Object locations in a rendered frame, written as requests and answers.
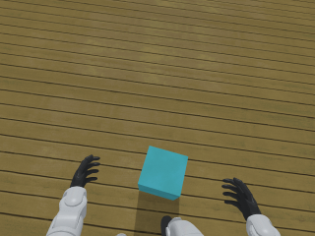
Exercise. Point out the right robot shin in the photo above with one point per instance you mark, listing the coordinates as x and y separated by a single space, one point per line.
174 219

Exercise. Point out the right robot hand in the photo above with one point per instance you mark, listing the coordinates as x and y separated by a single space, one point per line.
245 201

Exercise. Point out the carton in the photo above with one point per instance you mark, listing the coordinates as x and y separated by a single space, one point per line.
163 173

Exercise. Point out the left robot forearm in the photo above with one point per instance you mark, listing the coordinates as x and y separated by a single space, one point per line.
69 220

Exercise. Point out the right robot forearm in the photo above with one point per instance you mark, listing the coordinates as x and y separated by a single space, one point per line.
260 225

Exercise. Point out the left robot hand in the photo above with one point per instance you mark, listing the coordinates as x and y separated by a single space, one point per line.
80 177

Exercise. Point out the robot right foot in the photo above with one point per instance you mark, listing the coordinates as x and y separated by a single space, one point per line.
164 223

